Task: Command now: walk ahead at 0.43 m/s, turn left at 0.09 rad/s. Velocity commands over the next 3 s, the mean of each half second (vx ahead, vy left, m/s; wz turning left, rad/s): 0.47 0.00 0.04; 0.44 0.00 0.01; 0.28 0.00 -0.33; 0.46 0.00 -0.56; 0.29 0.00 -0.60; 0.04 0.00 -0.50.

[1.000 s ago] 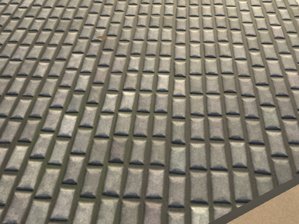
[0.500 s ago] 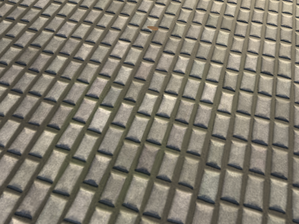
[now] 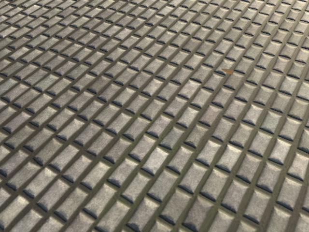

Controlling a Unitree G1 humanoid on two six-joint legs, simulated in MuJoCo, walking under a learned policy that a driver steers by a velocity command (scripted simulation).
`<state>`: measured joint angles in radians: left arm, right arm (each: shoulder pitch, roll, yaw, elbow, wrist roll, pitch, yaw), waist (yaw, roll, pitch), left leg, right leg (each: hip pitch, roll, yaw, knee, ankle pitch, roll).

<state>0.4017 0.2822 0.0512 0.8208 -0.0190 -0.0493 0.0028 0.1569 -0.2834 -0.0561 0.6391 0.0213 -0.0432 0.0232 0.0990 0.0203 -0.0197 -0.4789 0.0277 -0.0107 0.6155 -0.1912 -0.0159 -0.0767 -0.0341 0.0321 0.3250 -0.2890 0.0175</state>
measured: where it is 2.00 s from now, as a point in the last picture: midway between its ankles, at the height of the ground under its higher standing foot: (195, 163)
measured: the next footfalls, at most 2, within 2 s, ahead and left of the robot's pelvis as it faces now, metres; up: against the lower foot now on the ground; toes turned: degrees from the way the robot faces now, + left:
left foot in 0.08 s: +0.13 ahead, +0.14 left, +0.00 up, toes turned +1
right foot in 0.56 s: +0.47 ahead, -0.09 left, +0.00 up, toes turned -1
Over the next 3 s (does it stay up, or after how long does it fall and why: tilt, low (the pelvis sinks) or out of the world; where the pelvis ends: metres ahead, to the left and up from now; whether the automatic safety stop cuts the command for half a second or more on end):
stays up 1.15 -0.24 -0.01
